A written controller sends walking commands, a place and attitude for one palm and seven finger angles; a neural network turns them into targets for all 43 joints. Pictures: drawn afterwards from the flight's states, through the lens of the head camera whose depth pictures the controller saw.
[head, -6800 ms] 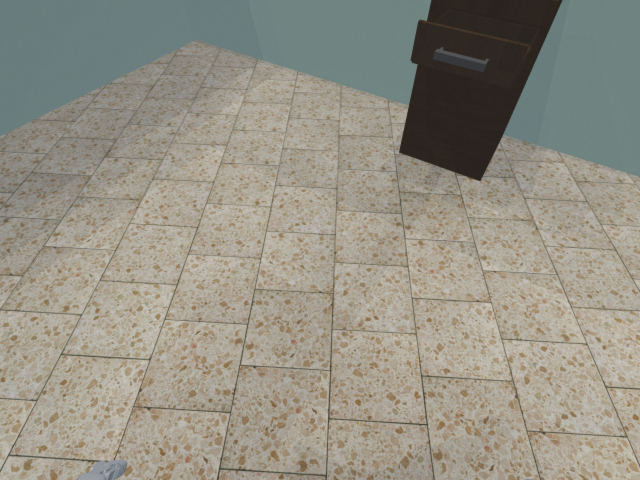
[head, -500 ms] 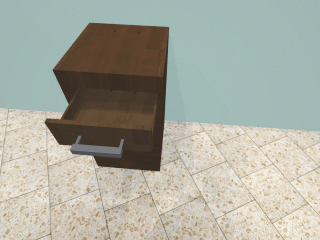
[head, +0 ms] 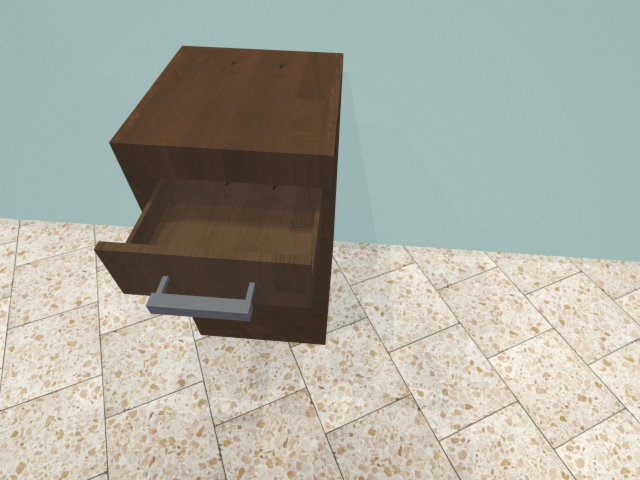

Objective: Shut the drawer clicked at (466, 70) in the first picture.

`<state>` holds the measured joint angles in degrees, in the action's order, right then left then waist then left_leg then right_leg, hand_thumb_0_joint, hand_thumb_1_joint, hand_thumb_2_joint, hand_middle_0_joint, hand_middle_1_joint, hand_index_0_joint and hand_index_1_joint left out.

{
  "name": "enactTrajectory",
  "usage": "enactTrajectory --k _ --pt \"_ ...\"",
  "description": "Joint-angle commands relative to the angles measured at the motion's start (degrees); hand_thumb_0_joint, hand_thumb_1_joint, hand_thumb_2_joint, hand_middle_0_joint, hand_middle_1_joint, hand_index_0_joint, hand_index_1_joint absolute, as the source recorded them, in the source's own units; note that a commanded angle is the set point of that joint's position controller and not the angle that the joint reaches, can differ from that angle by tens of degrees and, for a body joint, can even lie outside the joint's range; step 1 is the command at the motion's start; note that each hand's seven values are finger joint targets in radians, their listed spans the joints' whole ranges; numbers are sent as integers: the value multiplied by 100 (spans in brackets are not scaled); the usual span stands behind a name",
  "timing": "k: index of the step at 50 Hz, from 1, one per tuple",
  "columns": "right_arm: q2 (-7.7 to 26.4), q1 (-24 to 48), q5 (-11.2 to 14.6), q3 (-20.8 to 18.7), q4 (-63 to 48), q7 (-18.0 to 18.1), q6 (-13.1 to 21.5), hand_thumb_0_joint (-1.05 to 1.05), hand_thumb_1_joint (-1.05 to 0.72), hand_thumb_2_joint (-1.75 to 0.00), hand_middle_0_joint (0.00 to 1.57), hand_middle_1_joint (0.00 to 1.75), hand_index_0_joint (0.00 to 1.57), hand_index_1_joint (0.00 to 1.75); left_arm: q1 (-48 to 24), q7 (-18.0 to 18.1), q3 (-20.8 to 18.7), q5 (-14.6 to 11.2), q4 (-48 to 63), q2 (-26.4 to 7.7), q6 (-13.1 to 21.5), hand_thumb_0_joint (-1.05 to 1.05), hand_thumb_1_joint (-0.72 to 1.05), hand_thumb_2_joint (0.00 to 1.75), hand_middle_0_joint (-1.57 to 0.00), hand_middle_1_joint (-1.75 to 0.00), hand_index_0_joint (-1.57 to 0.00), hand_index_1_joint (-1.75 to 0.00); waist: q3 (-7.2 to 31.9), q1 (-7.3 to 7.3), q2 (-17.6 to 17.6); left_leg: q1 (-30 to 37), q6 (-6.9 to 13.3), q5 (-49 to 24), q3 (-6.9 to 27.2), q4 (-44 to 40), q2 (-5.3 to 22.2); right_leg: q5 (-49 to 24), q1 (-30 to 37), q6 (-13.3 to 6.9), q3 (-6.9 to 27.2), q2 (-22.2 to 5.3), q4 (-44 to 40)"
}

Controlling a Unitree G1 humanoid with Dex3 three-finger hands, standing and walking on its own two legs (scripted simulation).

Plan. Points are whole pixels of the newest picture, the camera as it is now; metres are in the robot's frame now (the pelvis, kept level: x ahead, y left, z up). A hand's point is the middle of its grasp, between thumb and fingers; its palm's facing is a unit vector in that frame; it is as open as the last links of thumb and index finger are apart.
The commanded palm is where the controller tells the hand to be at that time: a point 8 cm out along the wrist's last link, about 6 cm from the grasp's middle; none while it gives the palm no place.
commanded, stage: look again from close up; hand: left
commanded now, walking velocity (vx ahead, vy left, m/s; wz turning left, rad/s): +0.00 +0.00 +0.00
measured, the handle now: (204, 295) +0.44 +0.24 -0.13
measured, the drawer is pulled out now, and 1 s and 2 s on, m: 0.20 0.20 0.20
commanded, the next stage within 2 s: raise the hand and make a fist in 0.44 s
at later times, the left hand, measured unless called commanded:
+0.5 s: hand out of the picture +0.02 +0.19 -0.17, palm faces +0.02 -0.98 -0.20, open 7.4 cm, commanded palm none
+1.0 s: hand (198, 456) +0.17 +0.17 -0.08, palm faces -0.01 -1.00 +0.01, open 5.8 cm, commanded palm +0.16 +0.24 -0.06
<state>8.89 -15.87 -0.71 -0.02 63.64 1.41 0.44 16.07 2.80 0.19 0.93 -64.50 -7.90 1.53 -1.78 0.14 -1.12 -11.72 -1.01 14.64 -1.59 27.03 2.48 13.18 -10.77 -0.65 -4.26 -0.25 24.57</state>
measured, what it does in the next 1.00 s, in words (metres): lowers itself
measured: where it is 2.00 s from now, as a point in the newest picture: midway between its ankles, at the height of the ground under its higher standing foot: outside the picture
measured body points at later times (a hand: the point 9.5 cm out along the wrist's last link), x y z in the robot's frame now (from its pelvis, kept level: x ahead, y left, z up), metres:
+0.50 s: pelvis +0.01 +0.01 +0.00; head +0.01 +0.01 +0.45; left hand +0.02 +0.24 -0.16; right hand +0.01 -0.21 -0.16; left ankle +0.00 +0.13 -0.74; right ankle +0.00 -0.11 -0.74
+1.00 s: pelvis -0.03 -0.01 -0.10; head +0.02 +0.00 +0.35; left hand +0.16 +0.22 -0.08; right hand +0.22 -0.25 -0.12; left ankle +0.00 +0.13 -0.74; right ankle +0.00 -0.11 -0.74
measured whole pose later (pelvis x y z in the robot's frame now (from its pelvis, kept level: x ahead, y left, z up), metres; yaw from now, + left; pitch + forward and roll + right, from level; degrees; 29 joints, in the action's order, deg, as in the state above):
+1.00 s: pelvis -0.03 -0.01 -0.10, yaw +1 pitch +13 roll +0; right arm 15.3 -6.6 1.5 -3.7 25.6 1.8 15.2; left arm 20.9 -19.6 -8.6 -14.1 -8.0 -10.7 25.4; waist 8.0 1.8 1.7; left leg -51.6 -1.9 30.6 0.5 69.0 2.5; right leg 31.0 -51.5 -2.3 -4.8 -2.0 69.2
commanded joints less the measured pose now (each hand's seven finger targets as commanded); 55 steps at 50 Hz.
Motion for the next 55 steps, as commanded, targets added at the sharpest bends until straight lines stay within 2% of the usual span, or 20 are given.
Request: enactTrajectory --k 1,6,11,26,27,28,29,30,31,32,33,34,35,37,39,41,43,45,50,55 --pt "394 -558 -26 -23 -461 -54 142 0 -90 -90 20 30 20 30 176 2 -93 -16 426 -772 125 0 90 90 -20 -30 -20 -30 260 -176 -283 -152 205 -642 336 -74 260 -273 -151 -268 614 -671 -52" --pt "584 -470 -10 12 -525 -6 171 0 -90 -90 20 30 20 30 266 -43 -39 -31 431 -693 38 0 90 90 -20 -30 -20 -30 -153 -52 -9 -310 290 -1119 454 -289 340 -510 -42 -180 506 -535 104" --pt "612 -408 -8 44 -474 -18 133 0 -90 -90 20 30 20 30 232 -65 -37 -35 478 -732 -28 0 90 90 -20 -30 -20 -30 -502 3 165 -477 306 -513 473 -585 282 -24 -136 -139 517 -530 -70" --pt "557 -454 18 62 -151 12 168 0 -90 -90 20 30 20 30 381 -64 -40 -38 320 -695 -11 0 90 90 -20 -30 -20 -30 -113 19 -9 29 286 -1184 356 -602 304 -722 146 -102 493 -606 -140" --pt "723 87 66 -12 -522 -18 191 0 -90 -90 20 30 20 30 710 164 -70 29 123 -822 89 0 90 90 -20 -30 -20 -30 -414 178 691 -464 124 -1592 223 531 391 -2947 -49 -32 796 -891 -171" --pt "1670 59 333 -195 -2442 224 1038 0 -90 -90 20 30 20 30 -3561 45 -810 -1153 8960 -2038 1336 0 90 90 -22 -32 -22 -32 2397 -513 -572 1099 263 -1781 156 -198 -210 -2163 313 -105 342 -319 316" --pt "1151 511 250 -66 -2148 425 1546 0 -90 -90 20 30 20 30 -875 248 -648 -689 7378 -1569 1041 0 90 90 -24 -34 -24 -34 2434 62 -1365 1385 258 -2402 54 -223 -17 -964 101 -204 186 -79 652" --pt "909 536 360 -159 -2143 375 1762 0 -90 -90 20 30 20 30 595 420 67 -858 6483 -259 251 0 90 90 -26 -37 -26 -37 1391 -135 -1119 554 80 -2064 153 -293 -11 -101 -523 -98 -132 -42 711" --pt "1066 383 400 -130 -2024 367 1822 0 -90 -90 20 30 20 30 338 284 311 -1034 6488 132 249 0 90 90 -28 -39 -28 -39 549 -270 -527 39 138 -1225 199 -134 -95 -161 -799 -35 -214 -46 595" --pt "1217 550 363 -216 -2334 376 1913 0 -90 -90 20 30 20 30 -108 206 -63 -1088 6689 -312 516 0 90 90 -30 -41 -30 -41 -36 -377 -178 -506 196 -455 336 94 -181 61 -1170 -7 -245 -53 514" --pt "1341 451 261 -303 -2451 370 1968 0 -90 -90 20 30 20 30 -9 64 -370 -1054 6530 -562 835 0 90 90 -32 -43 -32 -43 165 -460 588 -812 234 -105 350 351 -235 378 -1500 13 -286 -30 589" --pt "1311 453 165 -339 -2624 335 2006 0 -90 -90 20 30 20 30 286 -144 -361 -1044 6097 -341 1183 0 90 90 -34 -45 -34 -45 126 -420 1070 -1263 230 168 348 680 -272 750 -1983 28 -335 4 840" --pt "1260 523 143 -392 -2821 266 2062 0 -90 -90 20 30 20 30 617 -395 -430 -1056 5761 -224 1561 0 90 90 -36 -47 -36 -47 242 -222 841 -1534 171 228 270 971 -331 898 -2172 -16 -283 -15 1110" --pt "1178 650 79 -470 -3199 117 2133 0 -90 -90 20 30 20 30 1478 -1048 -529 -1214 5303 -23 2382 0 90 90 -40 -52 -40 -52 762 149 1303 -2271 101 268 163 1641 -341 1028 -2513 -63 -201 17 1830" --pt "1179 772 87 -551 -3509 -51 2157 0 -90 -90 20 30 20 30 1535 -1784 -736 -1370 5305 -188 3239 0 90 90 -44 -56 -44 -56 1145 282 1056 -2970 71 272 81 2303 -415 774 -2711 -121 10 -24 2471" --pt "1241 819 144 -602 -3831 -175 2094 0 -90 -90 20 30 20 30 1270 -2412 -1228 -1450 5336 -792 3738 0 90 90 -48 -60 -48 -60 1489 349 389 -3365 76 269 10 2824 -449 614 -2891 -194 271 -92 2952" --pt "1269 982 218 -609 -4259 -109 1938 0 -90 -90 20 30 20 30 905 -2561 -1544 -1637 5748 -1097 3442 0 90 90 -52 -65 -52 -65 1922 406 434 -3702 165 521 -128 3091 -503 943 -2785 -128 565 -121 3006" --pt "1231 1007 265 -564 -4530 -27 1762 0 -90 -90 20 30 20 30 516 -2478 -1558 -1802 6459 -1171 3011 0 90 90 -56 -69 -56 -69 2061 367 36 -3774 192 704 -85 3184 -495 1331 -2820 -104 768 -100 2912" --pt "1097 548 209 -446 -4400 204 1603 0 -90 -90 20 30 20 30 -606 -1975 -1526 -1676 8154 -1404 2927 0 90 90 -66 -80 -66 -80 2328 -117 -184 -3558 302 293 139 3554 -246 736 -3035 -66 727 33 3061" --pt "1190 549 229 -308 -3956 323 1717 0 -90 -90 20 30 20 30 -864 -2367 -1260 -1719 7231 -1303 2755 0 90 90 -76 -91 -76 -91 2005 -387 -81 -3843 299 543 300 3732 -183 1112 -3457 -42 617 86 3029"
